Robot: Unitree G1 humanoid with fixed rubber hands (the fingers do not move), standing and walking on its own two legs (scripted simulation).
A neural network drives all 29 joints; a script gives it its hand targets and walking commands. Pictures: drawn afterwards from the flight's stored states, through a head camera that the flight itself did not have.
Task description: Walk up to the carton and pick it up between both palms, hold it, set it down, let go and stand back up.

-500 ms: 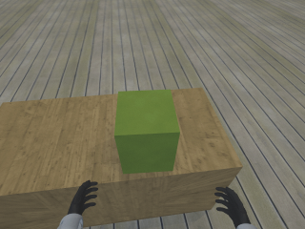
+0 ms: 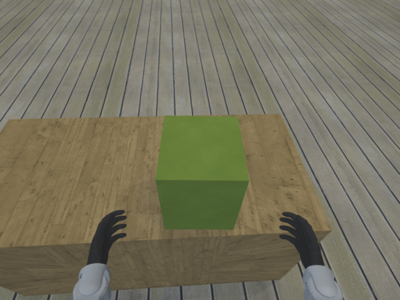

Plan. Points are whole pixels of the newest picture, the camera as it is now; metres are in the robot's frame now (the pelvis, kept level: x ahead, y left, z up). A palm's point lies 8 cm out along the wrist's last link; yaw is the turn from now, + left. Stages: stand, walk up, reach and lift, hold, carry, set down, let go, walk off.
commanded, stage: reach and lift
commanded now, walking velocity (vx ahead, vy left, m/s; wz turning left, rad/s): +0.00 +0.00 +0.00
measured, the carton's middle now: (200, 174) +0.45 +0.02 -0.07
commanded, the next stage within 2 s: none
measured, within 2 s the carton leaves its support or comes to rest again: neither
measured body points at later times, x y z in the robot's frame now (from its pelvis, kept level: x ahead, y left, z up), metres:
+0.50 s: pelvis +0.00 -0.02 +0.01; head +0.01 +0.00 +0.46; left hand +0.30 +0.20 +0.00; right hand +0.30 -0.21 +0.01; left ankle +0.01 +0.13 -0.72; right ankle -0.03 -0.12 -0.72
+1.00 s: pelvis +0.00 +0.00 +0.00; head +0.03 +0.00 +0.45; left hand +0.37 +0.22 +0.03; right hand +0.38 -0.20 +0.03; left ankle +0.01 +0.13 -0.72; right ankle -0.03 -0.12 -0.72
